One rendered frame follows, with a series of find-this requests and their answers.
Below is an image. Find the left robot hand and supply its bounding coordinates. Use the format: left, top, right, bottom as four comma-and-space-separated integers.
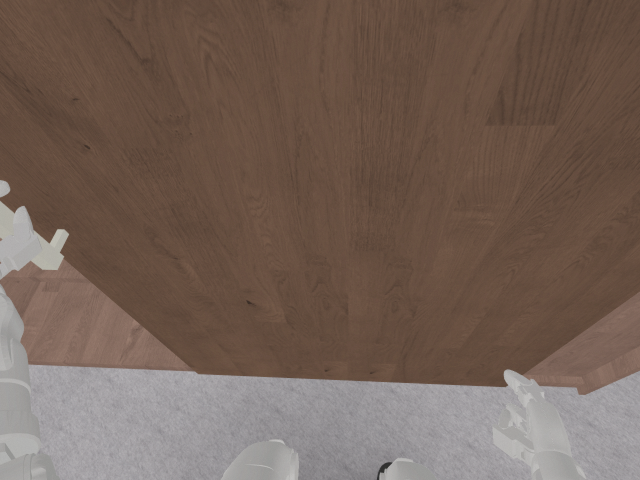
0, 180, 42, 280

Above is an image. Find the wardrobe door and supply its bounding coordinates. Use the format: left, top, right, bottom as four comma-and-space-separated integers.
0, 0, 640, 387
523, 292, 640, 377

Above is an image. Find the robot left forearm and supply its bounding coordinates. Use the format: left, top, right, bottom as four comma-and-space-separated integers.
0, 284, 41, 465

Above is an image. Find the right robot hand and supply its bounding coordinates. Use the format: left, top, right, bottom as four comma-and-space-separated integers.
492, 369, 572, 467

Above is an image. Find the robot left thigh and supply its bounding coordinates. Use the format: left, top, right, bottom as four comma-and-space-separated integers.
221, 441, 299, 480

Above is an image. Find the left robot upper arm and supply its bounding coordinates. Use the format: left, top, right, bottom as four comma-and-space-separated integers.
0, 453, 60, 480

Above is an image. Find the robot right shin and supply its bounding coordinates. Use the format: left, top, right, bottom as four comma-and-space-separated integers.
387, 458, 414, 469

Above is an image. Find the robot right forearm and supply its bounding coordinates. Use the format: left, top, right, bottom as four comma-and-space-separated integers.
531, 451, 586, 480

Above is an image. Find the handle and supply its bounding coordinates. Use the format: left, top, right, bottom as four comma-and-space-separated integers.
0, 201, 69, 270

